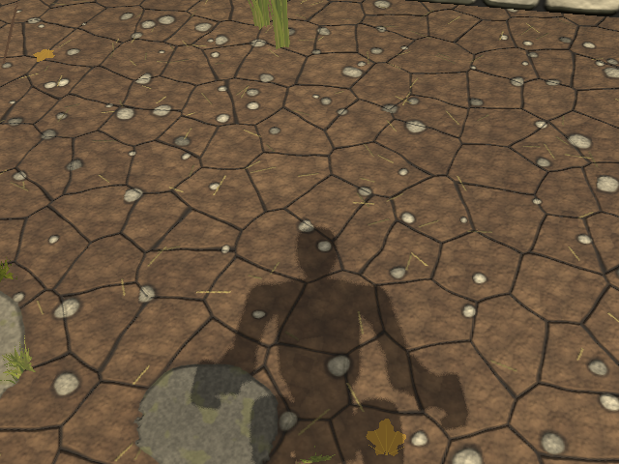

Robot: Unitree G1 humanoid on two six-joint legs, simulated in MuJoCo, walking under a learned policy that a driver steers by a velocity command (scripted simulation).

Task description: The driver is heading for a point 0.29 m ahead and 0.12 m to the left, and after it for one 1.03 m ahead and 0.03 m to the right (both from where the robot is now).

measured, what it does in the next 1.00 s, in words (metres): walks ahead: left foot, then right foot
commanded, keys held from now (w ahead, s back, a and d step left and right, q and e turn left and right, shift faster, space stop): w+q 0.16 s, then q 0.28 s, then e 0.56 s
